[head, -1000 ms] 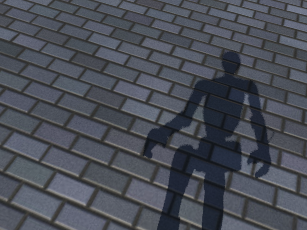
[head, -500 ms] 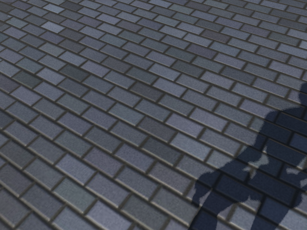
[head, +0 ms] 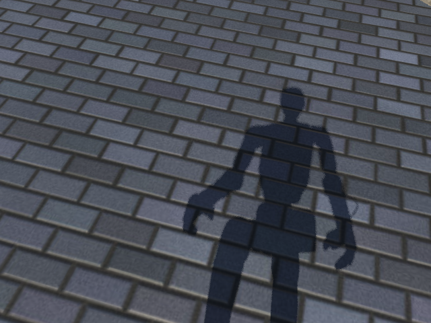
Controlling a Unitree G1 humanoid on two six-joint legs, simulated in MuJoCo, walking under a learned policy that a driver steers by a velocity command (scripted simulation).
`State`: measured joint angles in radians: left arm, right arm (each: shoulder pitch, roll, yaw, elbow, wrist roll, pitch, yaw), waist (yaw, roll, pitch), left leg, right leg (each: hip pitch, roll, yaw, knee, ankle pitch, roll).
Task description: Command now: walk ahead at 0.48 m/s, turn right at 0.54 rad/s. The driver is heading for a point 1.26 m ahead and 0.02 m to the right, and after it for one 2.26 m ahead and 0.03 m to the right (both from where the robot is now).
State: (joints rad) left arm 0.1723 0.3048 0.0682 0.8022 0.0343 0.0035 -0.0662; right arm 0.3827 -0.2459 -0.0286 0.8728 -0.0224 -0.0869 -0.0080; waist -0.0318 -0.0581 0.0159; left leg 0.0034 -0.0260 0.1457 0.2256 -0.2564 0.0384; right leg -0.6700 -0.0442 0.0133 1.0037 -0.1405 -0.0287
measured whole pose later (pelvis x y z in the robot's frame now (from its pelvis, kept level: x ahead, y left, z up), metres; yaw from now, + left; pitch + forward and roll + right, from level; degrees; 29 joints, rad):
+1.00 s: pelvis +0.56 -0.06 +0.00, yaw +2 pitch +0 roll +0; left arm 0.16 0.26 0.01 0.77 0.04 -0.05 0.00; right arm 0.34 -0.28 -0.06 0.87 0.00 -0.04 0.02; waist -0.01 -0.02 0.06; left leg -0.17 -0.15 -0.05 0.35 -0.18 0.13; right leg -0.60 -0.08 0.06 1.04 -0.27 0.03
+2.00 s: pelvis +0.68 -0.09 +0.00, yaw +20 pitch -2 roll +0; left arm 0.27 0.23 0.02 0.93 0.01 0.02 0.02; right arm 0.19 -0.21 0.01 0.90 -0.01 0.00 -0.03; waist 0.01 0.00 0.02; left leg -0.16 -0.05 -0.03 0.42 -0.22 0.04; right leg -0.15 0.00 0.01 0.42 -0.24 0.00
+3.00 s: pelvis +0.97 -0.05 -0.01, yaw +4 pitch +0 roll -1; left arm 0.21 0.25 0.07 0.95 0.01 -0.03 -0.01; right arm 0.25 -0.21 -0.03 0.93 -0.03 -0.10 0.00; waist -0.01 0.01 0.07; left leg -0.44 0.07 -0.01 1.23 -0.30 0.03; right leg -0.28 0.15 -0.06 0.46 -0.18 -0.16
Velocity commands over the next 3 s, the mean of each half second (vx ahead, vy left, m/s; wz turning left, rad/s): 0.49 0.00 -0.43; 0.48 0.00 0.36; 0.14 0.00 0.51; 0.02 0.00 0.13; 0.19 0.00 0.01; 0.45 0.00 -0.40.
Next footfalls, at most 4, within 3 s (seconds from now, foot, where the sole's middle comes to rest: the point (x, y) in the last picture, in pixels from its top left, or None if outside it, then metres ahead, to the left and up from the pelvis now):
0.20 right None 0.26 -0.10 -0.78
0.76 left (216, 290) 0.59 -0.02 -0.78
1.24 right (252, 223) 0.84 -0.16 -0.78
1.64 left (204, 263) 0.68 0.01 -0.78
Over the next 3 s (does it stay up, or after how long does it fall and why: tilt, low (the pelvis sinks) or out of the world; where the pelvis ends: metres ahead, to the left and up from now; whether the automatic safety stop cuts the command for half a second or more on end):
stays up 0.97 -0.05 -0.01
